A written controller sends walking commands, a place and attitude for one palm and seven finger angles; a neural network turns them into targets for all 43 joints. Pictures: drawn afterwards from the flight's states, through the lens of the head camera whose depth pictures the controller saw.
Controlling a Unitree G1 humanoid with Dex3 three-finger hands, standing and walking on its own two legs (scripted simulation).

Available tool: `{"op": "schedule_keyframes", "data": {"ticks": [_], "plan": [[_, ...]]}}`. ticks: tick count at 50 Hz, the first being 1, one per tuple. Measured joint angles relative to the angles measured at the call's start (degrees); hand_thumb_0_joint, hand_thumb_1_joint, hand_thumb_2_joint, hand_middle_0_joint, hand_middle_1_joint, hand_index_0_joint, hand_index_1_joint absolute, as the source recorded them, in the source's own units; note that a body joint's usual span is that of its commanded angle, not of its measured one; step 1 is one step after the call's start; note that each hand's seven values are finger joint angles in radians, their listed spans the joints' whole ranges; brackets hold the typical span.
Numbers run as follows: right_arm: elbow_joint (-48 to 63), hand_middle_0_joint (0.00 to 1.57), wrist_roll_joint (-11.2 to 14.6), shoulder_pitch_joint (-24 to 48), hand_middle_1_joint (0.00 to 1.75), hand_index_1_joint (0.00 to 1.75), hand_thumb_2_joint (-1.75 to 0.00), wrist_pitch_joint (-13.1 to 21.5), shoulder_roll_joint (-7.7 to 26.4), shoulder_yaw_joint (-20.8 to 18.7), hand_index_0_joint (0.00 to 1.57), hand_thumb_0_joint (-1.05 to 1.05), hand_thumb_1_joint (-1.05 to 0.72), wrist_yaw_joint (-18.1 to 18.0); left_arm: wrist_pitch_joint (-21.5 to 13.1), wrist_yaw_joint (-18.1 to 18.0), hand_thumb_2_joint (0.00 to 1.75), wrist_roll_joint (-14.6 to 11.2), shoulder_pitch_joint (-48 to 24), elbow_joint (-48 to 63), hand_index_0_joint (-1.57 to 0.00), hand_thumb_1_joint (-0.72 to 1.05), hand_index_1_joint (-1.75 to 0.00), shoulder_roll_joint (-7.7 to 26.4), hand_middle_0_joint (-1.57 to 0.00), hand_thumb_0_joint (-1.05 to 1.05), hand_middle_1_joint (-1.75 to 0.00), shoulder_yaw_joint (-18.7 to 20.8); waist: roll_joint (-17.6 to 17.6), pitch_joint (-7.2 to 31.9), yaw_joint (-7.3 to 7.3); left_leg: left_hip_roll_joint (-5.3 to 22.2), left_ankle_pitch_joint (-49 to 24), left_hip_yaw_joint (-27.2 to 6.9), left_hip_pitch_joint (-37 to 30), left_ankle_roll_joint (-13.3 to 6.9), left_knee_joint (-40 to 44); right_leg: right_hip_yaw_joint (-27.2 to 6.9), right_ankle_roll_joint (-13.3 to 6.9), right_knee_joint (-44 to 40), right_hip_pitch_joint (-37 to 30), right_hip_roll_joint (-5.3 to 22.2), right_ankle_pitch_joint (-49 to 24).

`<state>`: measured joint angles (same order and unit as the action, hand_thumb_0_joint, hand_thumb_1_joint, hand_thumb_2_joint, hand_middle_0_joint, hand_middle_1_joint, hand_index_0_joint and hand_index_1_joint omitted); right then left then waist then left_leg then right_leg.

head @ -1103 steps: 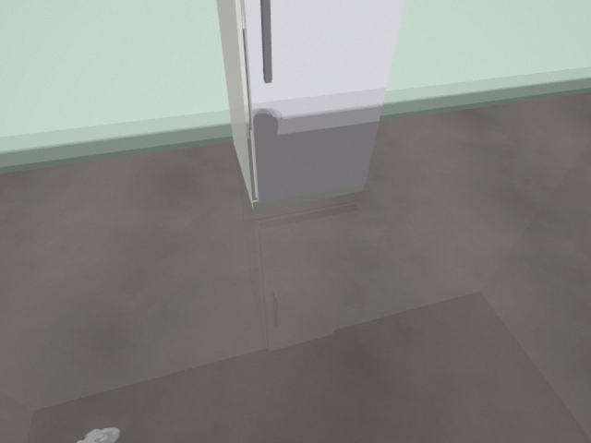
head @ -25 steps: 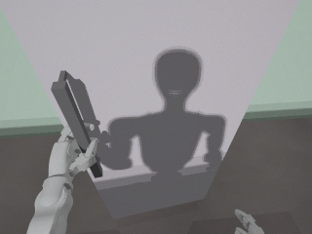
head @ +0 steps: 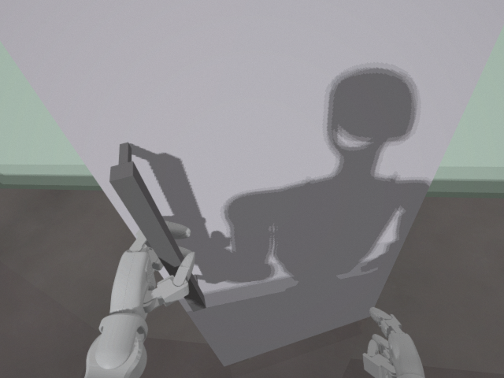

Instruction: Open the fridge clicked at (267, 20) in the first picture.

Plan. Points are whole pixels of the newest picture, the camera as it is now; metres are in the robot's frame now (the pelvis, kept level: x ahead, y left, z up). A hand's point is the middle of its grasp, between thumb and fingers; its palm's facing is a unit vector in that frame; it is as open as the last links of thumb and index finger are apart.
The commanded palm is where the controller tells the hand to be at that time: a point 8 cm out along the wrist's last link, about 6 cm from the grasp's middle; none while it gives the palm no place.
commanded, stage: walk backward, drawing the door open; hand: left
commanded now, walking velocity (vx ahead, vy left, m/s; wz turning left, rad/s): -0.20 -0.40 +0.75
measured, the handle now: (169, 243) +0.29 +0.14 +0.10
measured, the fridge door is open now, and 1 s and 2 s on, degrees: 23 58 76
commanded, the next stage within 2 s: stop walking and hold the door back in 1.34 s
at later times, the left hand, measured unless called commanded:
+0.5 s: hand out of the picture +0.10 +0.01 +0.10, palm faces +0.18 -0.98 -0.11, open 6.5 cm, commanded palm +0.06 +0.05 +0.10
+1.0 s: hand out of the picture +0.03 -0.11 +0.10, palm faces +0.60 -0.79 -0.14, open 6.6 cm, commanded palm -0.03 -0.09 +0.10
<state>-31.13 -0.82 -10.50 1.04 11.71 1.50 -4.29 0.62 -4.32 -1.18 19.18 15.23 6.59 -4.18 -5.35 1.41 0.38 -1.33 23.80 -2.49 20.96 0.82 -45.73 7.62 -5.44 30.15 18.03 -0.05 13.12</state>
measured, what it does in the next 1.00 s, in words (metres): steps to the right, turning left: left foot, then right foot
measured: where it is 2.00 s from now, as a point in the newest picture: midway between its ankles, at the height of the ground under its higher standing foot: outside the picture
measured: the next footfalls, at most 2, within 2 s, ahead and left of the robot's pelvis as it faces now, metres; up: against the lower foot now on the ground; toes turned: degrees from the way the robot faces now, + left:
left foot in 0.26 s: -0.05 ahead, +0.10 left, +0.00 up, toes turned +17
right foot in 0.48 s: +0.00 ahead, -0.25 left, +0.00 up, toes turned +21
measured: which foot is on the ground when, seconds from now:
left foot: up 0.00-0.24, down 0.26-0.50, up 0.52-0.66, down 0.68-0.88, up 0.90-1.00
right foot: down 0.00-0.26, up 0.28-0.46, down 0.48-0.66, up 0.68-0.86, down 0.88-1.00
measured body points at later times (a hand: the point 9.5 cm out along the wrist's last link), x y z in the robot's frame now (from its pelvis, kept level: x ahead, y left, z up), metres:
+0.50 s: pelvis -0.10 -0.13 -0.01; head -0.08 -0.12 +0.43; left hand +0.09 +0.06 +0.10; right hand +0.11 -0.27 -0.12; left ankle -0.09 +0.09 -0.73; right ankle -0.03 -0.26 -0.74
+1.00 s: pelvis -0.11 -0.34 -0.01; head -0.08 -0.32 +0.44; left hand -0.01 -0.07 +0.11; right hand +0.18 -0.38 -0.11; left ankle -0.18 -0.22 -0.67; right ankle +0.01 -0.39 -0.74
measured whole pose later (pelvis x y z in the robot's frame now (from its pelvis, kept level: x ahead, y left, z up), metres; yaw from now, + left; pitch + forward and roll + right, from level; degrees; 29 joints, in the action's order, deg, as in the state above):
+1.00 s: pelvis -0.11 -0.34 -0.01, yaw +45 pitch -2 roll +0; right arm -37.0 -0.3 -6.1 5.7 10.1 -1.3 -3.5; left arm 0.8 -3.1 0.9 10.3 19.3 8.3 -10.4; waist -0.9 -6.8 1.7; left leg 3.0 31.4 0.9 31.6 2.5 -64.0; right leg 5.5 -0.8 36.8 19.8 3.7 14.8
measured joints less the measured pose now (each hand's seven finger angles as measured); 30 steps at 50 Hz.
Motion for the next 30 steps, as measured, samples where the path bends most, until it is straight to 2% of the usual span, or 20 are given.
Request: {"op": "schedule_keyframes", "data": {"ticks": [3,6,9,12,13,14,15,16,18,19,20,22,24,25,26,28,30], "plan": [[-1.41,0.21,-0.21,-0.84,0.30,0.30,-0.90,0.89,0.12,-0.29,0.20,0.02,-0.90,-0.81,-0.87,0.70,0.73,1.10,-1.47,-0.52,-0.32,0.61,-1.40,-0.61,-0.36,-0.03,-1.35,-1.28,1.72,-0.85,-0.08,0.52,2.57,2.99,5.55,0.25,-12.10,2.53,-0.98,0.18,0.36,1.06,-0.58],[-2.45,0.21,-0.48,-1.47,0.30,0.30,-0.90,1.16,0.21,-0.27,0.20,0.02,-0.90,-1.11,-1.29,1.03,0.73,1.49,-2.29,-0.18,-0.33,0.61,-1.40,-0.67,-0.36,-0.02,-1.36,-2.88,3.14,-1.39,0.46,2.52,2.82,6.01,6.52,0.51,-15.24,5.25,-1.95,0.91,0.71,1.62,-0.89],[-2.86,0.21,-0.61,-2.15,0.30,0.30,-0.90,1.28,0.25,-0.15,0.20,0.02,-0.91,-1.13,-1.04,1.12,0.72,1.77,-3.04,0.96,-0.34,0.62,-1.39,-0.39,-0.37,0.00,-1.37,-5.04,4.10,-1.47,1.29,4.64,3.48,7.83,4.16,0.21,-12.03,8.52,-2.75,1.82,1.46,1.73,-1.00],[-1.91,0.21,-0.91,-2.74,0.30,0.30,-0.90,2.00,0.54,0.11,0.20,0.02,-0.90,-0.87,-0.71,1.02,0.73,2.04,-3.69,3.17,-0.32,0.62,-1.37,-0.11,-0.39,0.00,-1.37,-7.45,4.43,-1.43,2.07,6.11,1.28,8.15,-1.15,-0.57,-0.76,11.61,-3.14,4.44,3.98,1.56,-0.63],[-1.09,0.21,-1.06,-2.73,0.30,0.30,-0.90,2.51,0.75,0.15,0.20,0.02,-0.90,-0.78,-0.91,0.83,0.73,1.87,-3.90,4.30,-0.31,0.63,-1.37,0.09,-0.40,0.00,-1.38,-8.07,4.17,-1.51,2.36,6.45,-0.99,6.95,-2.34,-0.89,3.82,11.71,-1.04,7.52,6.25,1.31,1.08],[-0.92,0.21,-1.43,-2.22,0.30,0.30,-0.90,2.77,0.15,0.03,0.20,0.02,-0.90,-0.66,-1.59,0.68,0.74,1.80,-4.46,4.70,-0.31,0.63,-1.36,0.88,-0.40,0.00,-1.38,-8.32,5.08,-2.45,2.72,6.12,-2.06,6.54,-1.46,-0.32,3.25,9.10,2.68,12.86,8.83,1.17,4.29],[-0.91,0.21,-1.81,-1.96,0.30,0.30,-0.90,2.74,-0.53,0.03,0.20,0.02,-0.90,-0.45,-2.29,0.48,0.74,1.83,-4.96,4.53,-0.30,0.63,-1.36,1.67,-0.41,0.00,-1.38,-8.46,5.67,-3.55,3.15,5.82,-2.65,5.84,-1.01,0.26,2.57,5.07,5.72,19.80,11.01,0.42,6.25],[-1.24,0.20,-2.09,-1.96,0.30,0.30,-0.90,2.62,-1.13,0.15,0.20,0.02,-0.91,-0.06,-2.75,0.46,0.73,2.14,-5.27,4.10,-0.30,0.63,-1.36,2.20,-0.42,-0.01,-1.39,-8.55,5.84,-4.32,3.64,5.63,-3.47,4.67,-0.97,0.80,2.91,1.50,6.93,26.29,12.46,-0.37,6.74],[-2.20,0.20,-2.11,-2.33,0.30,0.30,-0.90,2.40,-1.85,0.48,0.20,0.02,-0.91,0.97,-2.29,1.17,0.72,2.50,-5.43,3.76,-0.31,0.62,-1.36,2.73,-0.42,-0.01,-1.38,-8.92,4.92,-4.88,4.18,5.91,-6.08,1.53,-0.64,1.93,5.38,-3.40,7.97,33.24,13.19,-1.43,7.42],[-2.73,0.20,-1.92,-2.40,0.30,0.30,-0.90,2.52,-1.98,0.62,0.20,0.02,-0.90,1.45,-2.02,1.47,0.72,2.57,-5.43,3.74,-0.32,0.62,-1.37,2.77,-0.41,-0.01,-1.36,-9.23,4.11,-5.12,3.99,6.41,-7.61,0.02,-0.41,2.52,6.95,-5.15,8.21,32.85,12.34,-1.64,7.89],[-3.29,0.21,-1.71,-2.38,0.30,0.30,-0.90,2.82,-2.03,0.70,0.20,0.02,-0.90,1.85,-2.04,1.60,0.71,2.60,-5.35,3.65,-0.32,0.62,-1.37,2.55,-0.40,-0.01,-1.35,-9.54,3.27,-5.33,3.57,7.00,-9.10,-1.35,-0.12,3.07,8.52,-6.60,8.25,29.71,10.63,-1.61,8.32],[-4.25,0.21,-1.20,-2.38,0.30,0.30,-0.90,3.91,-2.29,0.63,0.20,0.02,-0.90,2.33,-2.17,1.58,0.72,2.58,-4.91,3.93,-0.33,0.62,-1.37,2.00,-0.39,0.00,-1.34,-10.03,2.26,-5.22,2.43,7.86,-11.67,-3.65,0.83,4.26,11.22,-8.73,8.07,17.53,5.10,-0.85,8.88],[-4.92,0.21,-0.44,-2.09,0.30,0.30,-0.90,5.11,-3.08,0.57,0.20,0.02,-0.90,2.55,-2.38,1.34,0.74,2.27,-4.33,5.31,-0.32,0.62,-1.37,2.26,-0.40,0.00,-1.34,-9.71,3.48,-4.47,1.06,7.51,-13.01,-4.79,2.61,5.02,12.02,-9.21,7.30,4.58,-0.70,1.11,5.84],[-5.65,0.21,-0.05,-0.98,0.30,0.30,-0.90,5.46,-3.10,0.29,0.21,0.02,-0.90,2.59,-2.60,1.12,0.75,2.27,-4.55,5.50,-0.32,0.61,-1.37,1.93,-0.40,0.00,-1.35,-9.32,3.22,-5.00,0.54,7.87,-11.65,-5.52,3.63,4.39,10.94,-8.40,7.12,3.59,-0.55,0.77,3.27],[-6.42,0.21,0.27,0.12,0.30,0.30,-0.90,5.68,-2.94,-0.15,0.21,0.02,-0.90,2.41,-2.38,1.02,0.75,2.30,-5.02,5.43,-0.32,0.61,-1.38,1.58,-0.40,0.00,-1.35,-9.15,2.80,-5.74,0.78,7.84,-7.91,-5.66,4.87,3.46,8.35,-7.12,6.87,4.49,-0.20,0.60,2.72],[-7.40,0.21,0.71,0.85,0.30,0.30,-0.90,6.12,-2.28,-1.19,0.21,0.02,-0.90,1.78,-1.70,1.28,0.76,2.38,-6.33,4.17,-0.33,0.61,-1.38,1.03,-0.41,0.00,-1.36,-9.81,2.64,-5.88,1.86,6.28,-0.33,-2.71,7.75,2.13,-0.64,-3.72,6.21,5.74,-0.19,1.84,3.45],[-7.77,0.21,0.71,0.85,0.30,0.30,-0.90,6.43,-1.51,-1.93,0.20,0.02,-0.90,0.88,-1.09,1.99,0.75,2.75,-7.16,2.79,-0.33,0.61,-1.38,0.43,-0.41,0.00,-1.35,-10.69,3.23,-5.01,2.11,4.88,4.18,1.73,8.54,1.38,-8.55,-1.13,5.55,6.29,-0.22,3.23,4.05]]}}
